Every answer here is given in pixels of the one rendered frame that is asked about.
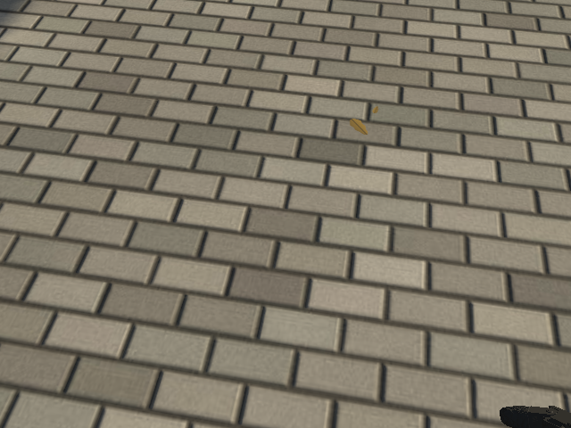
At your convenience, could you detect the right robot hand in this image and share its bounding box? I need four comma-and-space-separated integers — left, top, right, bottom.
500, 406, 571, 428

